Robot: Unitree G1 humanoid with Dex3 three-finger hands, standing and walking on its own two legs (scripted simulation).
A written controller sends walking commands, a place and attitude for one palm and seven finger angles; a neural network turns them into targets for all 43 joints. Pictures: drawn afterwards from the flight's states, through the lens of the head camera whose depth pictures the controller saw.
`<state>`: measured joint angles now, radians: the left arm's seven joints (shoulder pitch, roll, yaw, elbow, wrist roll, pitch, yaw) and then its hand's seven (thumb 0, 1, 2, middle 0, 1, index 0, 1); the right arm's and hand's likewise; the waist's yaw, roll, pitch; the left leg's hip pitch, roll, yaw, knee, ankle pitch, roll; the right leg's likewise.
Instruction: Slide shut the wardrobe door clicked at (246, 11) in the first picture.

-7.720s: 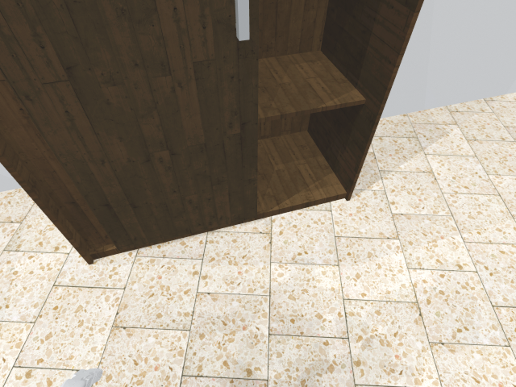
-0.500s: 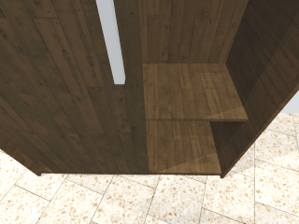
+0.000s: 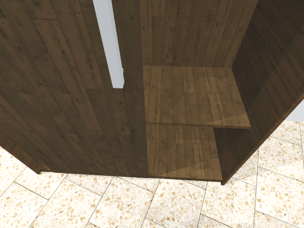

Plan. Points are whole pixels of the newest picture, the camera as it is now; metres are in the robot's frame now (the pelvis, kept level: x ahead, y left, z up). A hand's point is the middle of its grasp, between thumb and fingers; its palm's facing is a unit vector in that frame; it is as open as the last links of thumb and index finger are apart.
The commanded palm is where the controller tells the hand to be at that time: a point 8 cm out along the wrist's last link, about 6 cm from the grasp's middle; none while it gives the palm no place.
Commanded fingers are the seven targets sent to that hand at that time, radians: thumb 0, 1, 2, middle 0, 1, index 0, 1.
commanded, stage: come to a stop and stand still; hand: left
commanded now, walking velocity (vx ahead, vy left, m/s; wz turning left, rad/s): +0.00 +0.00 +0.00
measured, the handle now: (111, 29) +0.46 +0.13 +0.28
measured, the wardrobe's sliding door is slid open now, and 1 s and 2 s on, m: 0.48 0.48 0.48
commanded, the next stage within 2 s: look again from close up in 1.20 s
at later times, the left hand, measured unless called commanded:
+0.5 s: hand out of the picture -0.03 +0.21 -0.18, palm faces +0.04 -0.99 -0.17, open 7.4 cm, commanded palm none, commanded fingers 0.00 0.90 0.90 -0.20 -0.30 -0.20 -0.30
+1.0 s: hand out of the picture -0.02 +0.21 -0.18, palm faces +0.02 -0.99 -0.13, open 7.4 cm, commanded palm none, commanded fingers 0.00 0.90 0.90 -0.20 -0.30 -0.20 -0.30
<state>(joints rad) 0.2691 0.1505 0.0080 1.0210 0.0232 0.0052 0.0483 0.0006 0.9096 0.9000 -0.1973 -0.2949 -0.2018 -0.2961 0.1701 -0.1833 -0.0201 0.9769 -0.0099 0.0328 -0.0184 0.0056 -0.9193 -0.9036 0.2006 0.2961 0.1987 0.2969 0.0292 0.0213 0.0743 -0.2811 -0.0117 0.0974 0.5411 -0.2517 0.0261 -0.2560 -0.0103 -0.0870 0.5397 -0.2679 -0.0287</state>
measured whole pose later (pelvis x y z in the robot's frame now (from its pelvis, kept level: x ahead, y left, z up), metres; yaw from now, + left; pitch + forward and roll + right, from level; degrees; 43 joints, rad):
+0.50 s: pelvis -0.02 +0.04 +0.00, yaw +1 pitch -1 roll -1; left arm 0.36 0.16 0.00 1.01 0.02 0.01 0.03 0.00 0.91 0.90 -0.19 -0.29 -0.20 -0.30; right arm 0.30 -0.17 0.00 1.03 -0.02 0.01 0.00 0.01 -0.91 -0.90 0.20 0.30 0.20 0.30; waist 0.00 -0.02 0.01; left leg -0.28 -0.05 0.12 0.48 -0.19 0.11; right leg -0.26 -0.05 -0.07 0.49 -0.22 0.01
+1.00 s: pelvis +0.01 +0.06 +0.01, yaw -1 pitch -1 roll -1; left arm 0.36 0.12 -0.02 1.12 0.02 -0.01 0.05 0.00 0.91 0.90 -0.19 -0.29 -0.20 -0.30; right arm 0.29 -0.13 0.01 1.15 0.00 -0.02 -0.02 0.01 -0.92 -0.90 0.20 0.30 0.20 0.30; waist 0.01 -0.03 0.01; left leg -0.19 -0.09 0.15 0.37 -0.19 0.14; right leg -0.19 -0.08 -0.03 0.42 -0.21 0.04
